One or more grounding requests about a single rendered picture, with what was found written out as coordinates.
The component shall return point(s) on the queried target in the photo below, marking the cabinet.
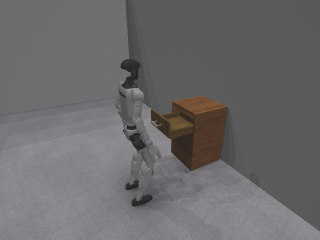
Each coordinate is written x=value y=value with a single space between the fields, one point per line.
x=202 y=146

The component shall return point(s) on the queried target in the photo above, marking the robot right forearm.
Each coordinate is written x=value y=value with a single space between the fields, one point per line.
x=140 y=128

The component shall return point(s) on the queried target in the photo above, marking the right robot hand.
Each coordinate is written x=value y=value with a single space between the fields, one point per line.
x=152 y=151

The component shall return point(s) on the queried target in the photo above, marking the robot left forearm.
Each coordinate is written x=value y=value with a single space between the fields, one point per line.
x=120 y=113

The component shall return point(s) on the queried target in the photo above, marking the drawer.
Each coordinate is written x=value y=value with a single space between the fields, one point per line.
x=173 y=124

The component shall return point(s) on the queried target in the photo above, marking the right robot shin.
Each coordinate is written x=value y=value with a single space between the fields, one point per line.
x=144 y=181

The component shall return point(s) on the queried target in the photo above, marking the robot right upper arm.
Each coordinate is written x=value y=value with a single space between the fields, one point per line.
x=137 y=98

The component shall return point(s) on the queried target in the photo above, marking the right robot foot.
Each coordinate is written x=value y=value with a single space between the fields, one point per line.
x=145 y=199

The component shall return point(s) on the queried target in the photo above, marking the handle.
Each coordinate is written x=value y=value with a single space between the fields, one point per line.
x=153 y=122

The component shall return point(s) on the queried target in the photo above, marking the robot left upper arm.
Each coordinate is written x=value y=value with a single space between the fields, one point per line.
x=117 y=102

